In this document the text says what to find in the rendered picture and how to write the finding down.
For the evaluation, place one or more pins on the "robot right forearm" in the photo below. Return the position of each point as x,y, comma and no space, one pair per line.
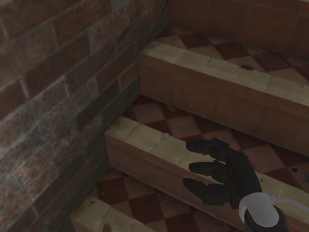
259,214

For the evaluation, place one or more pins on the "right robot hand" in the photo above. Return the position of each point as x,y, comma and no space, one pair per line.
237,174

